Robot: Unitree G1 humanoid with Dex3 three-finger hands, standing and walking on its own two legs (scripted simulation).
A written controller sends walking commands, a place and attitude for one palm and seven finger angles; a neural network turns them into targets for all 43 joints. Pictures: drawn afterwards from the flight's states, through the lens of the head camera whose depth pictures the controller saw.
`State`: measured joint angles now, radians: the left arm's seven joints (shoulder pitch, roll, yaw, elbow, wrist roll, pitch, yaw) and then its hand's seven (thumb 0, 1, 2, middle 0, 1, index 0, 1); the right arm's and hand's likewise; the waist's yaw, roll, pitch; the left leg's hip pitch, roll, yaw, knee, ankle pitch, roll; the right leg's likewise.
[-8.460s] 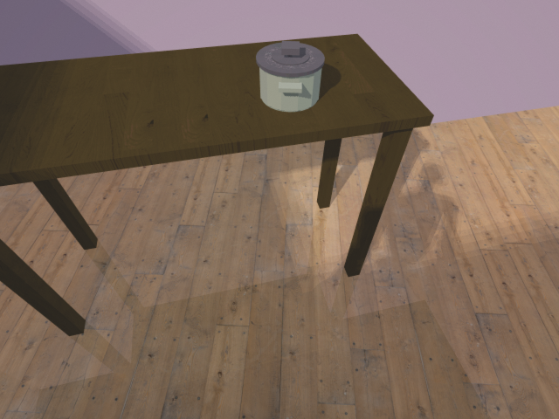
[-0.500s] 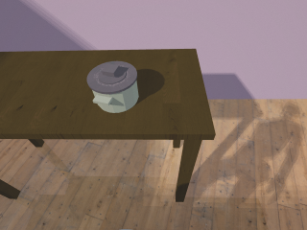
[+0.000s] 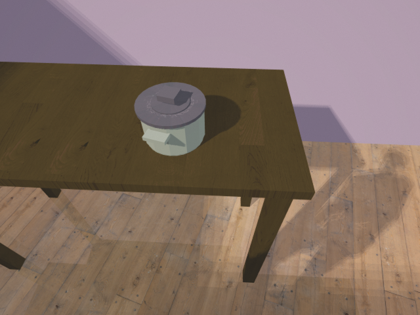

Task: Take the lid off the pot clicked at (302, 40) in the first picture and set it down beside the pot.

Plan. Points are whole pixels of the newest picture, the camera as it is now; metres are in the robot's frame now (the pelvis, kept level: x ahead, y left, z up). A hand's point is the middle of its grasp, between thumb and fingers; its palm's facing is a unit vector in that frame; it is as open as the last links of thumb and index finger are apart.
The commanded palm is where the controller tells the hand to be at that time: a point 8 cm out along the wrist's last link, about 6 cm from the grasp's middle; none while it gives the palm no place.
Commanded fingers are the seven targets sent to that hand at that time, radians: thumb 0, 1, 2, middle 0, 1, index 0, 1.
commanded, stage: look again from close up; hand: left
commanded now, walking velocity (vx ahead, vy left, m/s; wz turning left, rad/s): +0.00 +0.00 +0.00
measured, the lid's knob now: (169, 94) +0.52 +0.14 +0.14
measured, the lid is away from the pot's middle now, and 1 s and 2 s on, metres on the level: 0.00 0.00 0.00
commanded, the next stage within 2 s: lift the closed hand beside the body in 1.50 s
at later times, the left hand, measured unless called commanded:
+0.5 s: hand out of the picture +0.05 +0.16 -0.16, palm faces +0.04 -0.97 -0.26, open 7.3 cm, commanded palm none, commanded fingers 0.00 0.90 0.90 -0.20 -0.30 -0.20 -0.30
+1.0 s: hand out of the picture +0.04 +0.20 -0.17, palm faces +0.03 -0.97 -0.23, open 7.4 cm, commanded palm none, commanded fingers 0.00 0.90 0.90 -0.20 -0.30 -0.20 -0.30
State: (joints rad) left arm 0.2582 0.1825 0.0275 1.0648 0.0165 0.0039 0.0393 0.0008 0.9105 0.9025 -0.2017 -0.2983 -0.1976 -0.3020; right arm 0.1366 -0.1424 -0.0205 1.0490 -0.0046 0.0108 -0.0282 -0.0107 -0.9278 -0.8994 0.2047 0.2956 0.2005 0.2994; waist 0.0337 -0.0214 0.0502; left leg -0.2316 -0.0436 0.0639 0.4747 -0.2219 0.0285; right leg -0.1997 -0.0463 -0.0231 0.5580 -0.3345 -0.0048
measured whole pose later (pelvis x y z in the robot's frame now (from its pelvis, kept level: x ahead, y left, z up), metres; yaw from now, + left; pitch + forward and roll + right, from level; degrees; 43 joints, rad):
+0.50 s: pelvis +0.02 -0.02 +0.00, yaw +1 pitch -1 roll +0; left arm 0.26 0.14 0.00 1.02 0.00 -0.02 0.05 0.00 0.91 0.90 -0.21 -0.30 -0.20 -0.30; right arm 0.25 -0.18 -0.01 1.07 -0.02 0.02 -0.02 0.00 -0.92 -0.90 0.20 0.29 0.20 0.30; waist -0.01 0.05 0.06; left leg -0.23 0.02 0.03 0.52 -0.27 -0.01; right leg -0.15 0.02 -0.06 0.52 -0.34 -0.05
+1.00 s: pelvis +0.02 +0.01 +0.00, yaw +0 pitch -1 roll +0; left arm 0.26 0.17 0.01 1.03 0.01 0.00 0.05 0.00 0.91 0.90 -0.20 -0.30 -0.20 -0.30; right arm 0.21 -0.18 -0.01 1.06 -0.02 0.00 -0.03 0.00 -0.93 -0.90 0.20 0.30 0.20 0.30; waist 0.01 0.01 0.07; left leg -0.22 -0.02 0.06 0.51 -0.27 0.04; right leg -0.15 -0.02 -0.02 0.50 -0.33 0.01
